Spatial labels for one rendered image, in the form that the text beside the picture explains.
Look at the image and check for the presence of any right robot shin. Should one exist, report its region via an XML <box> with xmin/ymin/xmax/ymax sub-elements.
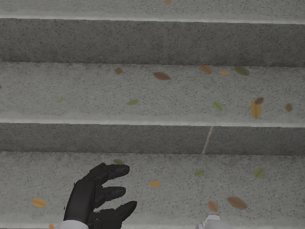
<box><xmin>204</xmin><ymin>215</ymin><xmax>220</xmax><ymax>223</ymax></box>

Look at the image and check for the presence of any left robot forearm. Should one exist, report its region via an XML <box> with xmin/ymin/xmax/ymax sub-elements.
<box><xmin>55</xmin><ymin>219</ymin><xmax>89</xmax><ymax>229</ymax></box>

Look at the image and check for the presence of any robot right thigh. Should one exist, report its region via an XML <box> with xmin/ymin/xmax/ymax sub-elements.
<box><xmin>195</xmin><ymin>219</ymin><xmax>233</xmax><ymax>229</ymax></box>

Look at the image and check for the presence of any left robot hand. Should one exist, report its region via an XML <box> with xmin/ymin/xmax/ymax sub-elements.
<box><xmin>63</xmin><ymin>162</ymin><xmax>137</xmax><ymax>229</ymax></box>

